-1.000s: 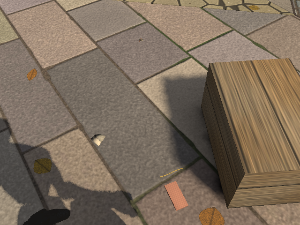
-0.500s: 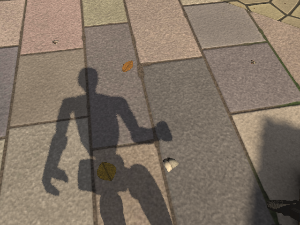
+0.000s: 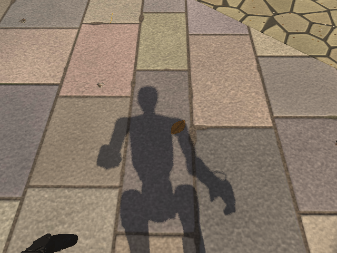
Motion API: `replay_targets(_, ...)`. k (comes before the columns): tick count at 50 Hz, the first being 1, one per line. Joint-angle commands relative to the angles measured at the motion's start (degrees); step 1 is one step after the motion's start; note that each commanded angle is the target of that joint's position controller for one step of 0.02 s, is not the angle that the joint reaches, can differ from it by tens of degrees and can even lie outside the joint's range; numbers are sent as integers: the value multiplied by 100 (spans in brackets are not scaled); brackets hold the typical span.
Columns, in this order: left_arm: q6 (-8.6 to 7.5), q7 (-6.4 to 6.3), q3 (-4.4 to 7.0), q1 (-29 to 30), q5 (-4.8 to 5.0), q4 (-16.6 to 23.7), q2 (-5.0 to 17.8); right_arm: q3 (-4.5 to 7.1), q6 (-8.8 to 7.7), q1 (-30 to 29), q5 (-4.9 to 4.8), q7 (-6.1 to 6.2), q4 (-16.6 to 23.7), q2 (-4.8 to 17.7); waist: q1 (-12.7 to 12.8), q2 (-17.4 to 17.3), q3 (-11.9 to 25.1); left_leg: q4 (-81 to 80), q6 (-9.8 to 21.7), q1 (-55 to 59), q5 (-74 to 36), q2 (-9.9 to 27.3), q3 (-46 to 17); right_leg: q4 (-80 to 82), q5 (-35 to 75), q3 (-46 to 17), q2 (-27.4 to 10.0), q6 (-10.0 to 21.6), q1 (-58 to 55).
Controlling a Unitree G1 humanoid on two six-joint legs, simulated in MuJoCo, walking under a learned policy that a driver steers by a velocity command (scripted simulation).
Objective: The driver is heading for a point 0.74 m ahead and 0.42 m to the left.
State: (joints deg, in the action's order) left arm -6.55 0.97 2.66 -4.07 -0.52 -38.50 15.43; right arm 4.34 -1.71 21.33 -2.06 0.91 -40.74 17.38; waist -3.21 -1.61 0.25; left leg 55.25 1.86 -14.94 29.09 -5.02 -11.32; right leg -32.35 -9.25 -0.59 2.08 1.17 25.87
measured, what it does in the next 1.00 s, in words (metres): walks ahead, turning left: left foot, then right foot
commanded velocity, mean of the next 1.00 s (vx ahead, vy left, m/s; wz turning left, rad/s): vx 0.50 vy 0.00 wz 0.60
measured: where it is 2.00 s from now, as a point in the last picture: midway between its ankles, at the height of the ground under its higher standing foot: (85, 188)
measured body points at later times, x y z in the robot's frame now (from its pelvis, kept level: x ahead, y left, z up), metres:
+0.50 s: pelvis +0.25 +0.06 -0.01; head +0.29 +0.09 +0.44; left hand +0.18 +0.36 -0.14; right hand +0.54 -0.10 -0.07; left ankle +0.32 +0.17 -0.72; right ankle +0.10 -0.12 -0.68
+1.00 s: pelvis +0.53 +0.14 +0.00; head +0.55 +0.15 +0.45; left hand +0.57 +0.47 -0.07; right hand +0.73 -0.08 -0.12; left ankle +0.34 +0.17 -0.68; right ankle +0.67 +0.10 -0.72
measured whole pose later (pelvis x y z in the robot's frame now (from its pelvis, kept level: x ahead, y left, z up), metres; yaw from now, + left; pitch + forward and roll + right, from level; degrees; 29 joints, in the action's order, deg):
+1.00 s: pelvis +0.53 +0.14 +0.00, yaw +36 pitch +2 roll -1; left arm -6.6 1.5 2.5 -3.3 -0.5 -39.6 16.0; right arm 4.2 -1.5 21.7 -1.9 1.1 -42.2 17.6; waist -3.6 -1.3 -0.9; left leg 53.2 1.9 -12.5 29.3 -4.9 -11.8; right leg -32.2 -8.4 -0.4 2.1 0.9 25.6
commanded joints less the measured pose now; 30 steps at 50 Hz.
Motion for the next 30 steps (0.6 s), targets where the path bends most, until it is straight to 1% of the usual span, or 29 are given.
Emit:
replay_targets(1, 83, -68, 289, -1156, 10, 108, 777, 142, -87, -340, 34, 14, 623, 835, 769, 753, 516, 2027, -146, -3109, -513, 631, 272, 1556, -1652, -3012, -2203, 984, -3178)
replay_targets(2, 117, -72, 238, -937, -14, 85, 641, 154, -83, -560, 92, 4, 697, 758, 661, 649, 142, 1788, -159, -2964, -812, 769, 293, 1683, -917, -2416, -1966, 921, -2558)
replay_targets(3, 113, -84, 193, -844, -42, 56, 530, 162, -63, -594, 75, -27, 725, 648, 533, 759, -2, 1601, -154, -2749, -994, 922, 317, 1815, -445, -1913, -1761, 848, -2206)
replay_targets(4, 98, -88, 193, -807, -38, 13, 510, 149, -37, -522, 27, -48, 715, 534, 458, 892, -50, 1452, -153, -2577, -1098, 999, 398, 1951, -216, -1557, -1638, 813, -1996)
replay_targets(5, 75, -87, 200, -824, -10, -41, 508, 129, -9, -506, 13, -61, 707, 416, 432, 909, -56, 1342, -165, -2532, -1148, 1024, 476, 2053, 10, -1301, -1601, 848, -1919)
replay_targets(6, 50, -87, 221, -852, 12, -102, 566, 109, 17, -578, 23, -69, 737, 338, 419, 855, -99, 1199, -189, -2592, -1238, 1054, 509, 2145, 258, -1088, -1624, 898, -1884)
replay_targets(7, 33, -90, 252, -895, 13, -166, 655, 91, 31, -686, 44, -71, 779, 289, 421, 761, -125, 1011, -216, -2689, -1365, 1082, 511, 2213, 507, -927, -1676, 952, -1907)
replay_targets(9, 31, -103, 308, -964, -12, -283, 810, 62, 37, -877, 58, -97, 824, 249, 443, 626, -113, 550, -272, -2813, -1769, 1148, 531, 2269, 969, -558, -1733, 995, -2066)
replay_targets(11, 54, -120, 325, -963, -6, -358, 883, 32, 13, -1123, 48, -163, 841, 217, 510, 586, -118, -79, -262, -2729, -2354, 1153, 652, 2288, 1179, -125, -1644, 916, -2175)
replay_targets(13, 77, -134, 333, -1042, 0, -450, 943, -14, -11, -1477, 51, -229, 894, 140, 643, 542, -231, -706, -197, -2558, -2809, 1107, 836, 2290, 1305, 239, -1588, 823, -2212)
replay_targets(15, 113, -145, 355, -1208, 42, -553, 1043, -50, -28, -1855, 45, -297, 1002, 88, 775, 486, -356, -1196, -117, -2469, -2954, 1058, 1021, 2280, 1333, 464, -1644, 769, -2380)
replay_targets(17, 166, -141, 384, -1342, 102, -647, 1145, -53, -28, -2109, 27, -361, 1114, 108, 824, 491, -457, -1538, -8, -2425, -2799, 1009, 1160, 2208, 1499, 618, -1754, 709, -2665)
replay_targets(18, 196, -142, 397, -1381, 160, -693, 1172, -34, -11, -2187, 17, -379, 1175, 151, 817, 496, -512, -1682, 57, -2375, -2635, 953, 1251, 2137, 1768, 711, -1806, 664, -2818)
replay_targets(19, 222, -143, 408, -1372, 213, -714, 1219, -4, 7, -2166, 56, -391, 1210, 208, 748, 538, -494, -1814, 152, -2191, -2374, 848, 1356, 1956, 2381, 813, -1847, 615, -2941)
replay_targets(20, 248, -153, 436, -1347, 229, -722, 1324, 42, 20, -2038, 84, -404, 1216, 298, 611, 629, -343, -1883, 272, -1850, -2083, 682, 1509, 1603, 3350, 936, -1848, 552, -3055)
replay_targets(21, 284, -170, 465, -1314, 257, -723, 1433, 122, 54, -1724, 106, -399, 1165, 439, 392, 740, -101, -1910, 398, -1340, -1781, 452, 1689, 1049, 4357, 1067, -1819, 500, -3111)
replay_targets(22, 329, -192, 475, -1243, 277, -704, 1482, 261, 73, -1017, 94, -387, 999, 671, -56, 682, 290, -2206, 598, -336, -1878, 203, 1791, 68, 4883, 1241, -1692, 393, -2913)
replay_targets(23, 332, -225, 411, -1256, 226, -658, 1336, 459, 110, 49, 61, -301, 698, 1012, -564, 448, 810, -2422, 844, 1345, -2145, 153, 1499, -1343, 4232, 1334, -1475, 189, -1958)
replay_targets(24, 260, -169, 162, -1680, -92, -359, 594, 580, 110, 310, 6, -199, 614, 1690, -168, -1145, 1286, -2494, 1650, 3520, -1974, 1688, -1164, -3507, -612, 1254, -715, -163, 606)
replay_targets(25, 32, -98, 73, -1472, -2, -176, 621, 487, 0, 356, 28, -233, 830, 1585, -219, -1092, 2357, -3630, 2392, 4156, -634, 2491, -3814, -4631, -2566, -134, -6, -232, 1692)
replay_targets(26, -90, -41, 205, -733, 260, -34, 1080, 350, -87, 235, 95, -267, 736, 1135, -442, -467, 1652, -3889, 1965, 3730, -802, 2307, -3050, -4721, -2001, -463, -355, -127, 2259)
replay_targets(27, -157, -42, 164, -557, 289, 57, 990, 294, -138, -13, 92, -259, 672, 957, -263, -311, 979, -3885, 1764, 2938, -1289, 2082, -2300, -4286, -1503, -404, -577, -47, 2263)
replay_targets(28, -168, -87, 162, -586, 149, -27, 934, 234, -149, -402, 81, -243, 700, 801, 14, 63, 584, -3900, 1582, 2091, -1911, 1836, -1692, -3797, -1153, -409, -791, -83, 1901)
replay_targets(29, -124, -102, 202, -692, 43, -67, 979, 179, -153, -688, 127, -225, 765, 660, 241, -27, 374, -4006, 1506, 1442, -2486, 1634, -1279, -3412, -914, -432, -919, -137, 1474)
replay_targets(30, -55, -86, 217, -787, 14, -81, 977, 157, -156, -827, 179, -209, 813, 625, 387, -141, 308, -4138, 1494, 1047, -2746, 1529, -1138, -3250, -778, -435, -951, -196, 1170)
